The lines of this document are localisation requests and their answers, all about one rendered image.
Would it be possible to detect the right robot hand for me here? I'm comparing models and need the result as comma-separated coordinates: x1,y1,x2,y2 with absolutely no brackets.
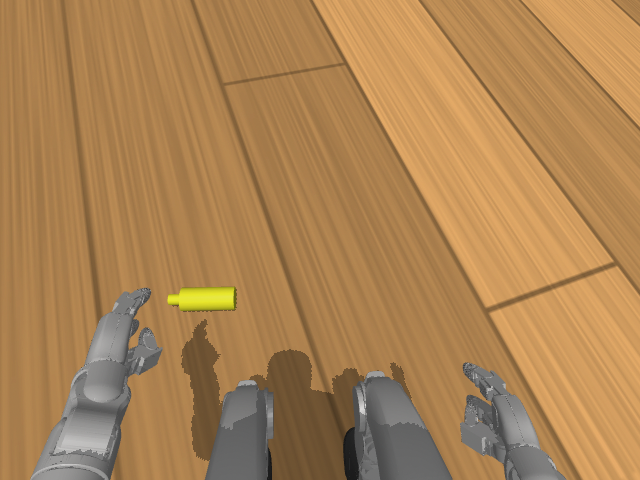
460,362,541,465

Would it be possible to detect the left robot hand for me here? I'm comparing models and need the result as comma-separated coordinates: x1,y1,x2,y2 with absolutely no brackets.
84,288,163,377

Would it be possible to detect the right robot foot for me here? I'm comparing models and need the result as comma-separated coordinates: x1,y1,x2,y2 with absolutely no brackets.
343,427,359,480

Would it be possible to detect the bottle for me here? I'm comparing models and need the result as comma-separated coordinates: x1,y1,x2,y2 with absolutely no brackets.
168,287,236,311

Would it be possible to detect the right robot arm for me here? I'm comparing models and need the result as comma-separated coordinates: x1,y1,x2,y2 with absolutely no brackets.
504,446,567,480

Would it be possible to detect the left robot arm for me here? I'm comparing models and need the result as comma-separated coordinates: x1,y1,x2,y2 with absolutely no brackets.
30,360,131,480

